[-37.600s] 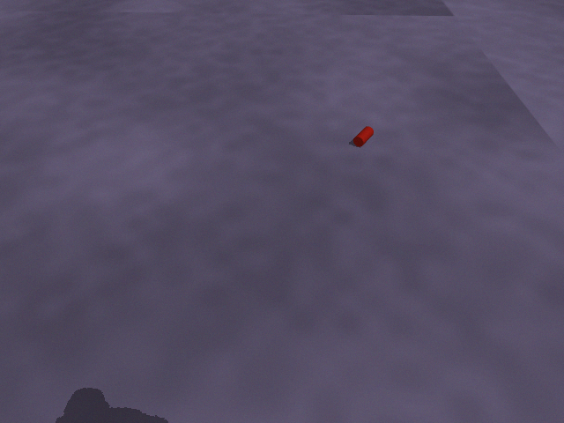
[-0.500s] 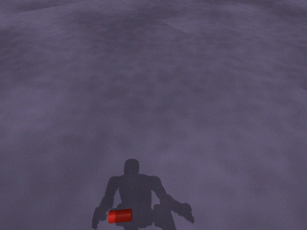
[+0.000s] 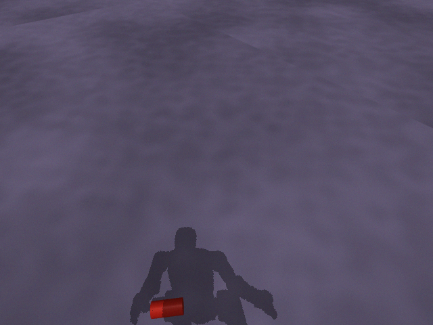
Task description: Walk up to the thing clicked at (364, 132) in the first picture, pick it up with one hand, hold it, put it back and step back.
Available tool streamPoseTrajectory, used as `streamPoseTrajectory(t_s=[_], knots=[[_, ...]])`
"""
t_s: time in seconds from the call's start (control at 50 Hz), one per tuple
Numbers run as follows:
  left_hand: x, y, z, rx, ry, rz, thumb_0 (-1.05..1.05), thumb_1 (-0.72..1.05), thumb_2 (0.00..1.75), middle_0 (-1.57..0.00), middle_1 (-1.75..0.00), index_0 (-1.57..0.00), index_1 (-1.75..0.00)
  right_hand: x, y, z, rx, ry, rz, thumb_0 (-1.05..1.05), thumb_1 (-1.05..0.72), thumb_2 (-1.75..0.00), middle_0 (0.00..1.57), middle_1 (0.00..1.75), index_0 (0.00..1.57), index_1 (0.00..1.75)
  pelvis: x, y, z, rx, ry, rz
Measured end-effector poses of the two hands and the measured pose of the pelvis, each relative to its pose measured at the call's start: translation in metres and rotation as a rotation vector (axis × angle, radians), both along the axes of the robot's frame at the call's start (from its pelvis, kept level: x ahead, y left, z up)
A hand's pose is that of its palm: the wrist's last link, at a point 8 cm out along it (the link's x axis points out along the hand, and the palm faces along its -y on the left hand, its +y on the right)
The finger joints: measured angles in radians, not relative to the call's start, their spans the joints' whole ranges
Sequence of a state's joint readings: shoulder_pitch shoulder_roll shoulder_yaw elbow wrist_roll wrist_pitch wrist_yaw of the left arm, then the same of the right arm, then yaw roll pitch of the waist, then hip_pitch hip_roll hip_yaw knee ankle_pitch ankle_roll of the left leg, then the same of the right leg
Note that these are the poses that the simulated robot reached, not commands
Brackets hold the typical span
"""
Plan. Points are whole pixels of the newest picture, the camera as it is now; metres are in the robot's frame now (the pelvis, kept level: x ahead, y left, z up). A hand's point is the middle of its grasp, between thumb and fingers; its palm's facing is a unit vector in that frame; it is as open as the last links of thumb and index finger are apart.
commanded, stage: stand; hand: left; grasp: from above
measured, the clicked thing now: (167, 307) +0.39 +0.24 -0.75
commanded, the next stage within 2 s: step back in 1.36 s
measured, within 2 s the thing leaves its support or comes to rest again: neither
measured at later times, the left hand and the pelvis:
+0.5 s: hand out of the picture +0.04 +0.19 -0.17, palm faces +0.00 -0.97 -0.24, open 7.4 cm; pelvis +0.01 +0.00 +0.00, yaw -1 degrees
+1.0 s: hand out of the picture +0.01 +0.18 -0.18, palm faces +0.01 -0.98 -0.21, open 7.4 cm; pelvis +0.01 +0.00 +0.00, yaw -1 degrees
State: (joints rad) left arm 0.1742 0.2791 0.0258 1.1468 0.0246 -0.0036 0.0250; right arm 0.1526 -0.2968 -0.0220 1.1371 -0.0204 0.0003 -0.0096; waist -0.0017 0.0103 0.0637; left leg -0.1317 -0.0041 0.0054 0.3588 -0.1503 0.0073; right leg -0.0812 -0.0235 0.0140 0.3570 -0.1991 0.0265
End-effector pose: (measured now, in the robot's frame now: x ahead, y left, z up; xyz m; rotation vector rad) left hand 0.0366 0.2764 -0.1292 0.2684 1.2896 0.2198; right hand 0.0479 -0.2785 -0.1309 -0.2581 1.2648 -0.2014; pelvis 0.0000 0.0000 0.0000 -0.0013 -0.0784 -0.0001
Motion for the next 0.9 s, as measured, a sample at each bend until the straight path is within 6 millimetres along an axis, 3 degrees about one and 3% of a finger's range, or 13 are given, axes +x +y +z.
streamPoseTrajectory(t_s=[0.34, 0.66, 0.9], knots=[[0.010, -0.028, -0.009, -0.063, 0.025, -0.008, 0.00, 0.91, 0.90, -0.20, -0.30, -0.20, -0.30, -0.007, 0.019, -0.007, 0.048, 0.048, -0.022, 0.00, -0.91, -0.90, 0.20, 0.30, 0.20, 0.30, 0.010, -0.002, 0.001, 0.000, 0.013, -0.010], [-0.008, -0.044, -0.015, -0.099, 0.089, 0.015, 0.00, 0.91, 0.90, -0.20, -0.30, -0.20, -0.30, -0.026, 0.043, -0.016, 0.094, 0.102, -0.055, 0.00, -0.91, -0.90, 0.20, 0.30, 0.20, 0.30, 0.015, 0.000, 0.000, 0.004, 0.018, -0.018], [-0.023, -0.050, -0.018, -0.110, 0.119, 0.027, 0.00, 0.91, 0.90, -0.20, -0.30, -0.20, -0.30, -0.042, 0.049, -0.018, 0.106, 0.126, -0.078, 0.00, -0.91, -0.90, 0.20, 0.30, 0.20, 0.30, 0.013, -0.001, -0.001, 0.005, 0.019, -0.021]])
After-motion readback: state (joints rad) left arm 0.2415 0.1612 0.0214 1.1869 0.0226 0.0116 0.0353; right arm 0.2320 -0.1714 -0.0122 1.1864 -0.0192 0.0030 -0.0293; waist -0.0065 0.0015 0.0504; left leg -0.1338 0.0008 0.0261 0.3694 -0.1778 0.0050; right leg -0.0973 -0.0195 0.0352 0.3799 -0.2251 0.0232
